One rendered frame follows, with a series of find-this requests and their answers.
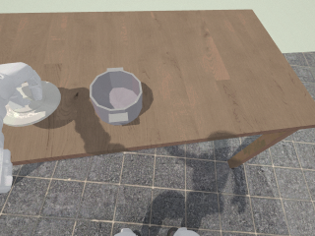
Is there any lid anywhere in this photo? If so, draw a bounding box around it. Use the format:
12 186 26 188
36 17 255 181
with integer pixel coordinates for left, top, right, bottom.
3 81 61 127

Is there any robot left shin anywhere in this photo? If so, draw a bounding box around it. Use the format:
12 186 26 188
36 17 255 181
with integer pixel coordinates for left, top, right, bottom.
120 228 134 234

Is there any table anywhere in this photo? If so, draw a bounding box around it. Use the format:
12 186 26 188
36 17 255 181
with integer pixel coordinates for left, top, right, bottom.
0 9 315 168

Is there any knob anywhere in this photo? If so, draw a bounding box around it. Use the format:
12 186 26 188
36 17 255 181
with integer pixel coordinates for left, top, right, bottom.
17 86 35 101

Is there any robot left hand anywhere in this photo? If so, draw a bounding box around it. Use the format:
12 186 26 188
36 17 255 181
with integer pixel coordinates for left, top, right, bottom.
0 62 42 110

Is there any robot shin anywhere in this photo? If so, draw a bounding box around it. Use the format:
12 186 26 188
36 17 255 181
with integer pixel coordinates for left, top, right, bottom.
120 228 134 234
174 227 187 235

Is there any pot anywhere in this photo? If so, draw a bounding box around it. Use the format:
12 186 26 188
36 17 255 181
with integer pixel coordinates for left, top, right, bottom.
90 67 143 126

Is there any robot right shin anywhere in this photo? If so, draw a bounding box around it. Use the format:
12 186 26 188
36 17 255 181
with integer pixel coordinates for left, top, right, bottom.
174 227 187 235

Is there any robot left forearm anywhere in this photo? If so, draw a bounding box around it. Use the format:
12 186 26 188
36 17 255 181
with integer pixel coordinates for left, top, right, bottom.
0 73 16 148

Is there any left robot upper arm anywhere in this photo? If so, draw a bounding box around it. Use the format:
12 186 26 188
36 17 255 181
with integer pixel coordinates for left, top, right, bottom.
0 147 13 194

